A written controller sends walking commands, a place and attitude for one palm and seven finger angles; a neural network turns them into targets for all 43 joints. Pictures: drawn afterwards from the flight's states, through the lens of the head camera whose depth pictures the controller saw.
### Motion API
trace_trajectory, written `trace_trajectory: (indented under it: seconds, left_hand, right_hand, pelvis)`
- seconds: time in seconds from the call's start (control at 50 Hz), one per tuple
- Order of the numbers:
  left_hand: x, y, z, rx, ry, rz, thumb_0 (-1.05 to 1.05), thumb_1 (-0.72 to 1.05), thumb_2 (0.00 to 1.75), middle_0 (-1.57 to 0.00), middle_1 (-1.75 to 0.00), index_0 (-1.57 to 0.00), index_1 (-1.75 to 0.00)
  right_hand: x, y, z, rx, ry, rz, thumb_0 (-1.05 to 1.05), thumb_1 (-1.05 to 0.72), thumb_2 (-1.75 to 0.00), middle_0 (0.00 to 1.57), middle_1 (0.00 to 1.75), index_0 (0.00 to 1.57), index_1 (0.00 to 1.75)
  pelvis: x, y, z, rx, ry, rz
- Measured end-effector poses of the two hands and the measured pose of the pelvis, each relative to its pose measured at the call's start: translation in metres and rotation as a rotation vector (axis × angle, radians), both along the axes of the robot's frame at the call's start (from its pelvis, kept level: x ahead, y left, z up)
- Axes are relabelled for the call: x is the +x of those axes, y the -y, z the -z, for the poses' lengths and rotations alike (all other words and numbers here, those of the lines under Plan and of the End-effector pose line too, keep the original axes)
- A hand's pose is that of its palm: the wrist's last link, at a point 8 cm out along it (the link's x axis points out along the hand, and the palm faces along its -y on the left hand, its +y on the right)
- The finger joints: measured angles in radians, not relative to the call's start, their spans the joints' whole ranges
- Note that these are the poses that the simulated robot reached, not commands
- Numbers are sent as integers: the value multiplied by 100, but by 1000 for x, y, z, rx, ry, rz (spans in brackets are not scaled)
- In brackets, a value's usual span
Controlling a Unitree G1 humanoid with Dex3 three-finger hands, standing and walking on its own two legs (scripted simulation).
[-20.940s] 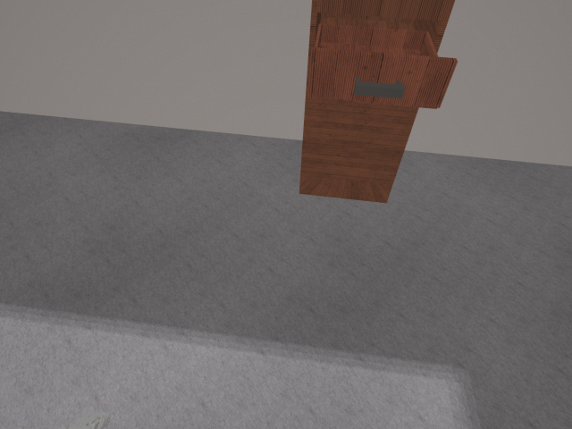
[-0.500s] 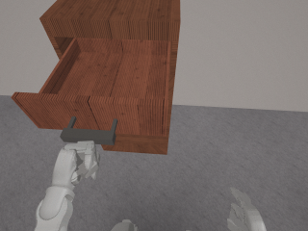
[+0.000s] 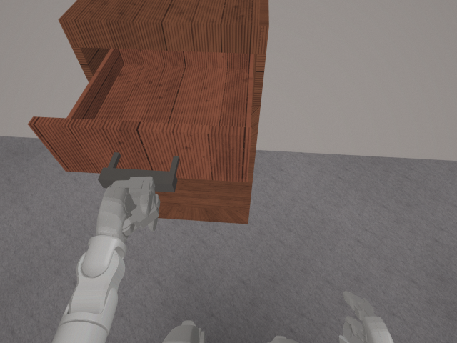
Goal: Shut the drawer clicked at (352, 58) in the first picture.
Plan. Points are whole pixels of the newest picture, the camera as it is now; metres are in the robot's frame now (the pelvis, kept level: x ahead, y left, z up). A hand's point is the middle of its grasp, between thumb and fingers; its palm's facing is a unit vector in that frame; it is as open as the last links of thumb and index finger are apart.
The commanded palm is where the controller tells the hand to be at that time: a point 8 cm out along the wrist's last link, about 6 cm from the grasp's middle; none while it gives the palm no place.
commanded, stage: push the drawer shut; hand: left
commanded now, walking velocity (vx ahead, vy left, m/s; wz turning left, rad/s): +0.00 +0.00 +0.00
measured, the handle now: (142, 169) +0.41 +0.18 +0.06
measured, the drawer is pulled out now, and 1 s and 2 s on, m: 0.25 0.11 0.00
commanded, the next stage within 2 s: none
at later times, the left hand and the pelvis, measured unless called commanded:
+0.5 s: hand (164, 171) +0.40 +0.13 +0.06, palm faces -0.07 -1.00 -0.05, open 2.9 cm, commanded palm +0.39 +0.19 +0.06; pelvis +0.00 +0.01 +0.00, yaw -1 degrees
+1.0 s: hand (170, 146) +0.46 +0.13 +0.06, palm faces -0.06 -1.00 -0.04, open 2.8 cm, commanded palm +0.45 +0.18 +0.06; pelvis +0.00 +0.01 -0.01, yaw -2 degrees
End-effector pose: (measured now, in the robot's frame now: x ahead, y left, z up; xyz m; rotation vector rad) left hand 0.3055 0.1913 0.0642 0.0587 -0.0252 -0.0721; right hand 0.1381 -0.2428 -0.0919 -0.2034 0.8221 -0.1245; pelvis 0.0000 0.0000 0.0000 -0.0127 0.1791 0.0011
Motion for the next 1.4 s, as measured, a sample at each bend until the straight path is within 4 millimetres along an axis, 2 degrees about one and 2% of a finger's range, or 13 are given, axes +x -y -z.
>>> trace_trajectory:
  seconds: [0.22,0.4,0.64,0.92,1.24,1.4]
  left_hand:
    - [43,3,-2,-4,-14,-2,-3,87,94,-140,-160,-140,-160]
    - [68,3,-1,-9,-12,2,-3,86,92,-140,-160,-140,-160]
    - [101,4,1,-13,-18,-2,-6,84,92,-140,-160,-140,-160]
    - [132,5,0,-21,-23,-6,-5,83,91,-140,-160,-140,-160]
    - [171,9,-1,-21,-28,-16,-4,84,92,-140,-160,-140,-160]
    - [184,9,-3,-23,-27,-17,-2,83,91,-140,-160,-140,-160]
  right_hand:
    - [-28,4,3,-4,-77,42,1,-90,-90,20,30,20,30]
    - [-53,8,8,-8,-164,83,1,-90,-90,20,30,20,30]
    - [-66,5,17,-3,-236,103,1,-90,-90,20,30,20,30]
    - [-85,5,23,1,-299,126,1,-90,-90,20,30,20,30]
    - [-128,7,33,-8,-420,177,1,-90,-90,20,30,20,30]
    - [-147,5,32,-7,-471,202,1,-90,-90,20,30,20,30]
  pelvis:
    - [-2,-2,-2,0,-13,11]
    - [2,-5,-2,0,-34,22]
    - [4,-7,2,-5,-68,24]
    - [4,-8,7,-8,-101,31]
    - [-1,-7,17,-14,-151,40]
    - [-1,-8,18,-17,-168,46]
